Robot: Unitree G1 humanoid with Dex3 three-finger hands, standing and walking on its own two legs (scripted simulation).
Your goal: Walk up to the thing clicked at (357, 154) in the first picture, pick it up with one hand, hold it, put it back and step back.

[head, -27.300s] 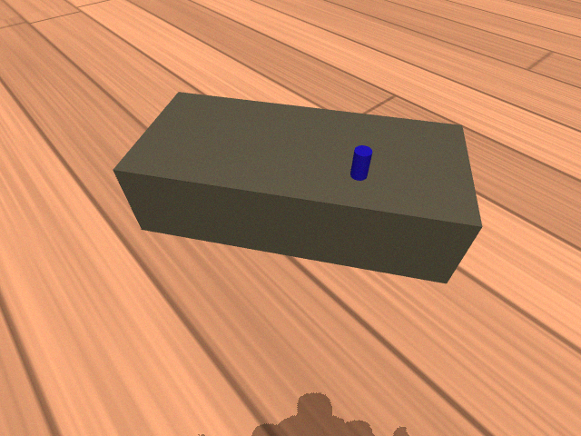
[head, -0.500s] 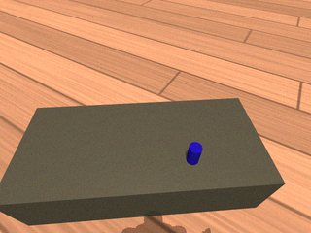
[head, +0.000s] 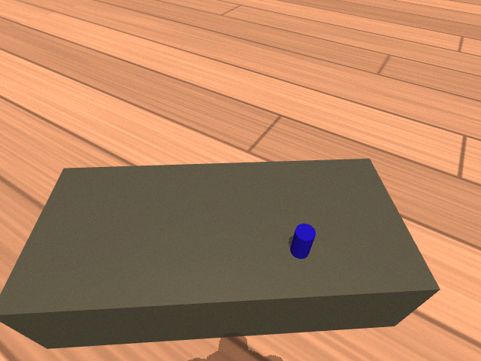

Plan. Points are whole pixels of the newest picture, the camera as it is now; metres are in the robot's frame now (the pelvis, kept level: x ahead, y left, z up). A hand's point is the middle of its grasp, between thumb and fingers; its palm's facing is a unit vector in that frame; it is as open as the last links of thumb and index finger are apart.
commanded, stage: stand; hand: right
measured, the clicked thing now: (302, 241) +0.55 -0.22 -0.36
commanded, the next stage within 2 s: none
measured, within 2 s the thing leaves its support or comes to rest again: neither
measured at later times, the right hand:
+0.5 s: hand out of the picture +0.07 -0.24 -0.16, palm faces -0.01 +0.94 -0.34, open 7.4 cm
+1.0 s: hand out of the picture +0.09 -0.24 -0.16, palm faces -0.01 +0.94 -0.35, open 7.4 cm
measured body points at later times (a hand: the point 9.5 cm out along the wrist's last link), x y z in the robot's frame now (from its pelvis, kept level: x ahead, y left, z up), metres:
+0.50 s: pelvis +0.01 +0.01 +0.00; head +0.01 +0.01 +0.45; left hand +0.08 +0.30 -0.14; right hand +0.07 -0.29 -0.13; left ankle +0.01 +0.12 -0.75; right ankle +0.01 -0.12 -0.75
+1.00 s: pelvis +0.02 +0.01 +0.00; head +0.03 +0.02 +0.45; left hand +0.10 +0.31 -0.14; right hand +0.09 -0.29 -0.13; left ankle +0.01 +0.12 -0.75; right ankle +0.01 -0.12 -0.75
